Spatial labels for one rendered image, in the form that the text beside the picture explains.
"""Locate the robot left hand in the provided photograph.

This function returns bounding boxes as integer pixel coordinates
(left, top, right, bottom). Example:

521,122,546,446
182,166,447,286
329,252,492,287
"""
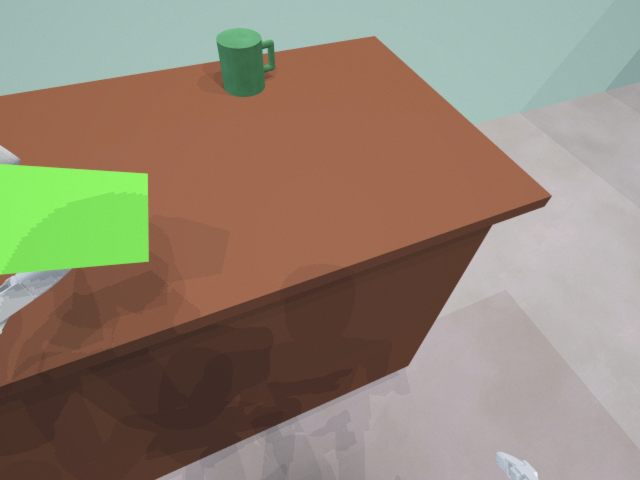
0,145,72,334

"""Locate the sponge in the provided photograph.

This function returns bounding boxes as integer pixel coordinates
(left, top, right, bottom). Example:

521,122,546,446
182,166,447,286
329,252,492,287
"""
0,164,149,275

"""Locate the table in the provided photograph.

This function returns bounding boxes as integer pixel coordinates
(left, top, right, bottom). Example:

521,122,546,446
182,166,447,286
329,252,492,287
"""
0,36,552,480

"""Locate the robot right hand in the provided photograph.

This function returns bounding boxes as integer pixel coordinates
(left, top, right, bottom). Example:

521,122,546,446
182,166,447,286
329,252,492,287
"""
495,452,539,480

